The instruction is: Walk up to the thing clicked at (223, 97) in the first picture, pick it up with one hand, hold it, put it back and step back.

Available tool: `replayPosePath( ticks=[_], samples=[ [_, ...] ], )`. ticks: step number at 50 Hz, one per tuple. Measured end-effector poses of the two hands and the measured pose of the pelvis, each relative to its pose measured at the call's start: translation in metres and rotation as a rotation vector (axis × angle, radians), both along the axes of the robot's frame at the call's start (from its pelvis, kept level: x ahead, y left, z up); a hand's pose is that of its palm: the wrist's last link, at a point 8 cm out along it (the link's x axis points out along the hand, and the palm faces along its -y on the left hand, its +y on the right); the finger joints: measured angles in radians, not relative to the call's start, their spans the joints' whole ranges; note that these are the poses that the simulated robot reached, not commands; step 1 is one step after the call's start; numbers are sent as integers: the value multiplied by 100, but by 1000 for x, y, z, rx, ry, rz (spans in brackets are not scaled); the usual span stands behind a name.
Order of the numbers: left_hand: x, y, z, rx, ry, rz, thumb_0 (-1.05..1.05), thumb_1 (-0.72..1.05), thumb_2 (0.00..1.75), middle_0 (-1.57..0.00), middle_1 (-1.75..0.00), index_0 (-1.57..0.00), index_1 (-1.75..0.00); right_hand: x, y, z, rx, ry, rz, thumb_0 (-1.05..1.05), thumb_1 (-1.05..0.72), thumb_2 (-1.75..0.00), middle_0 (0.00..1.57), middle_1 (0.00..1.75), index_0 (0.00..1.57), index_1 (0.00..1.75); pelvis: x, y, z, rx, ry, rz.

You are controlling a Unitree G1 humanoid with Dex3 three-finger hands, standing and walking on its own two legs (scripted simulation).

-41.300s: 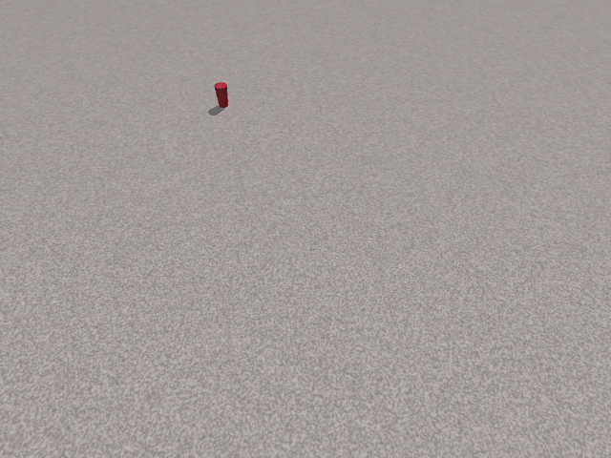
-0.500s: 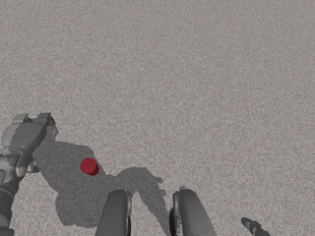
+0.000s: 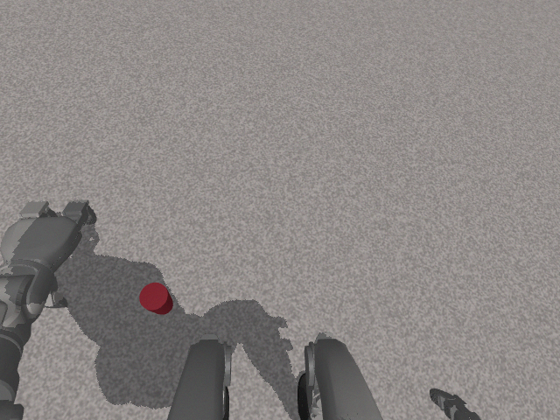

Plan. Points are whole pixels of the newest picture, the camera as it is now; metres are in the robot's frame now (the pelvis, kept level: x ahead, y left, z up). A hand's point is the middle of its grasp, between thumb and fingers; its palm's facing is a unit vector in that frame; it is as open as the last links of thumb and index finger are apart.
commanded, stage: go down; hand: left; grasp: from above
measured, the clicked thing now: (158, 300) +0.38 +0.28 -0.55
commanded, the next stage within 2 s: home in 1.66 s
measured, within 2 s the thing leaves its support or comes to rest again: neither
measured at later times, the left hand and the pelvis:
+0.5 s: hand (58, 262) +0.35 +0.32 -0.09, palm faces -0.40 -0.02 -0.91, open 13.9 cm; pelvis +0.00 +0.00 +0.00, yaw +0 degrees
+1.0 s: hand (57, 260) +0.35 +0.32 -0.08, palm faces -0.40 -0.02 -0.92, open 14.0 cm; pelvis +0.01 +0.00 +0.01, yaw +0 degrees
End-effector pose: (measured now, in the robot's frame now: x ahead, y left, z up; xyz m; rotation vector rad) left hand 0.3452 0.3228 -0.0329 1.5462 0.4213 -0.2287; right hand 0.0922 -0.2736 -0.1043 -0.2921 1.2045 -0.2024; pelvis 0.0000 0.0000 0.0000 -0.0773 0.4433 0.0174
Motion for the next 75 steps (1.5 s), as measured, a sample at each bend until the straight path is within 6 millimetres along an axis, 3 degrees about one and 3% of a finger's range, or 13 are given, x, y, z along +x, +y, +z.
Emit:
replayPosePath(
  ticks=[13, 29, 38, 47, 55, 63, 75],
  samples=[
    [-2, 3, 13, -5, 17, 35, 0, -45, 88, -13, -104, -15, -102, -3, 12, 5, 33, 6, -26, 0, -92, -90, 21, 30, 20, 29, 3, 4, 10, -1, -14, -3],
    [6, 0, 4, 10, -11, 22, 0, -49, 92, -10, -105, -12, -104, 0, 5, -6, 21, 13, -3, 0, -92, -90, 21, 30, 20, 29, 1, 1, 1, 2, 2, -2],
    [-1, -1, 15, -9, 21, 46, 0, -48, 91, -11, -105, -13, -103, 0, 6, 6, 29, 6, -24, 0, -92, -90, 21, 30, 20, 29, 5, -1, 13, 5, -12, -2],
    [-1, 0, 7, -4, 24, 6, 0, -49, 92, -9, -107, -11, -106, 4, 2, 8, 1, -1, -3, 0, -92, -90, 21, 30, 20, 29, 6, 0, 9, 1, -5, 2],
    [9, 0, 13, 3, -16, 23, 0, -51, 93, -9, -107, -11, -105, 6, 6, 6, 13, 8, -10, 0, -92, -90, 21, 30, 20, 29, 6, 4, 11, 0, -9, -2],
    [1, 3, 10, -4, 40, 45, 0, -50, 93, -9, -106, -11, -105, 3, 11, 10, 31, 2, -19, 0, -92, -90, 21, 30, 20, 29, 8, 3, 15, 0, -7, -4],
    [8, 2, 2, 5, -4, 6, 0, -51, 94, -8, -106, -10, -105, 0, 6, -3, 13, 33, 0, 0, -92, -90, 21, 30, 20, 29, 4, 4, 2, -2, 7, 0]
  ],
)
